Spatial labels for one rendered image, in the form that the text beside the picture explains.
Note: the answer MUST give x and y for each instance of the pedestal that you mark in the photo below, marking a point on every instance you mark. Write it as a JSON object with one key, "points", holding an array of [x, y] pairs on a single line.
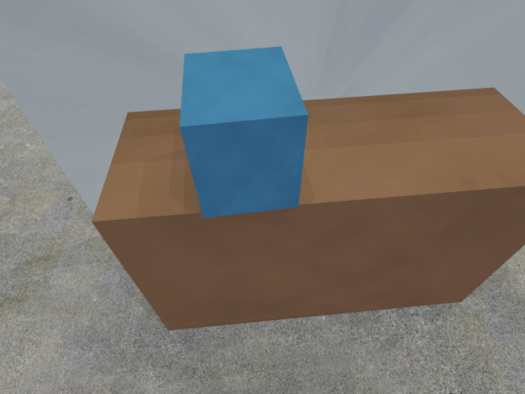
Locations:
{"points": [[405, 200]]}

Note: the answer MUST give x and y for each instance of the carton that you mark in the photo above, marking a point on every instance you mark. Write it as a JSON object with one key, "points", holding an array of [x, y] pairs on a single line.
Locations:
{"points": [[244, 125]]}

